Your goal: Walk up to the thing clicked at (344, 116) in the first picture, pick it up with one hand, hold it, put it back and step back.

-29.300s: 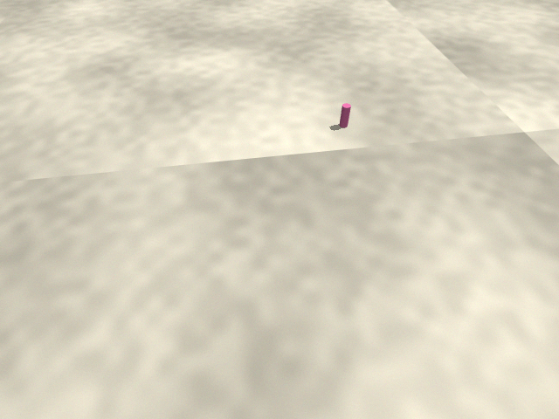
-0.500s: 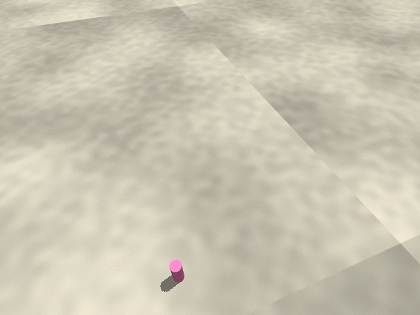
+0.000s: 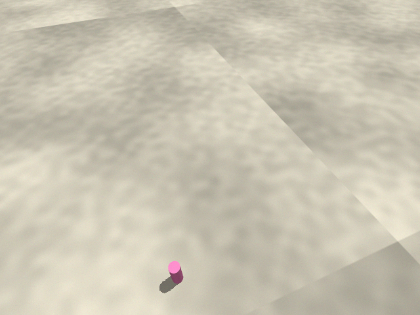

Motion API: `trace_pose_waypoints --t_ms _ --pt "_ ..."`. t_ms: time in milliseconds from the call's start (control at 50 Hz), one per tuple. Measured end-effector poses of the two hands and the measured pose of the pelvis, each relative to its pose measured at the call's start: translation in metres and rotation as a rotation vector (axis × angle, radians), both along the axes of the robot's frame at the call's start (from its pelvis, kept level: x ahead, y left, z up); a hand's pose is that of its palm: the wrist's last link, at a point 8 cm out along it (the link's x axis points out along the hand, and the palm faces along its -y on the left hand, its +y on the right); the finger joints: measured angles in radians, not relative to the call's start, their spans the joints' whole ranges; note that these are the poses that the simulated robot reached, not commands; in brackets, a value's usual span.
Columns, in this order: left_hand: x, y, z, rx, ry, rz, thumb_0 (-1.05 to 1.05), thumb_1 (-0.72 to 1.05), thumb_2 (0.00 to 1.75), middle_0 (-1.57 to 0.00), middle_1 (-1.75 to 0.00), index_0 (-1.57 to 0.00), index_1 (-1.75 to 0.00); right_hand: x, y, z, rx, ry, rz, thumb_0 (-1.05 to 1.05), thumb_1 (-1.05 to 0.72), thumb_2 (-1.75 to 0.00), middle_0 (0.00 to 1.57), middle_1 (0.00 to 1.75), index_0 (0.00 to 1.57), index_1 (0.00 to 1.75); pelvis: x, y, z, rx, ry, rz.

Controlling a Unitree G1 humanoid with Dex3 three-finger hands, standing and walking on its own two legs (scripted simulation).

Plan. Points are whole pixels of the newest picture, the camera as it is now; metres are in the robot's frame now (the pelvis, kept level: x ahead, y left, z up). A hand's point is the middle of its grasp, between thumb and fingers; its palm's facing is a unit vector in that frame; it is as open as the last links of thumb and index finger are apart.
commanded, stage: stand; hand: left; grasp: from the side
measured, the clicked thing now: (176, 272) +0.44 +0.19 -0.71
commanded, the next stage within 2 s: step back in 1.06 s
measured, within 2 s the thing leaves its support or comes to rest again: neither
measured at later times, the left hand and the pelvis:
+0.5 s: hand out of the picture +0.08 +0.25 -0.16, palm faces -0.02 -0.94 -0.34, open 7.4 cm; pelvis +0.01 +0.00 +0.00, yaw -1 degrees
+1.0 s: hand out of the picture +0.09 +0.25 -0.16, palm faces -0.02 -0.94 -0.34, open 7.4 cm; pelvis +0.02 +0.00 +0.00, yaw -1 degrees
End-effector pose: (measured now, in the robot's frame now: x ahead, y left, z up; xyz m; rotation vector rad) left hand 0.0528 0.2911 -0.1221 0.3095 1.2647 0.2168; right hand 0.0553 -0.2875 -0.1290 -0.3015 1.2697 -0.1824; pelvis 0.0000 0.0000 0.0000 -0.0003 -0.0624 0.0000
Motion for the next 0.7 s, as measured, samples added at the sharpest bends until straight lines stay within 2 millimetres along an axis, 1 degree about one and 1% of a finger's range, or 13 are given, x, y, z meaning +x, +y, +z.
trace_pose_waypoints --t_ms 180,360,700 --pt "0.011 -0.001 0.001 -0.005 -0.005 -0.009 0.00 0.91 0.90 -0.20 -0.30 -0.20 -0.30 0.004 -0.001 0.001 -0.001 -0.003 -0.005 0.01 -0.90 -0.90 0.20 0.30 0.20 0.30 0.004 -0.001 0.001 0.001 0.006 -0.005" --pt "0.015 -0.001 0.001 -0.003 0.008 -0.009 0.00 0.91 0.90 -0.20 -0.30 -0.20 -0.30 0.010 -0.002 0.001 0.002 0.000 -0.006 0.01 -0.90 -0.90 0.20 0.30 0.20 0.30 0.009 -0.001 0.002 0.001 0.015 -0.007" --pt "0.031 0.000 0.002 -0.009 -0.018 -0.015 0.00 0.91 0.90 -0.20 -0.30 -0.20 -0.30 0.027 -0.004 0.007 -0.013 -0.029 -0.003 0.01 -0.90 -0.90 0.20 0.30 0.20 0.30 0.017 0.000 0.002 -0.001 0.015 -0.010"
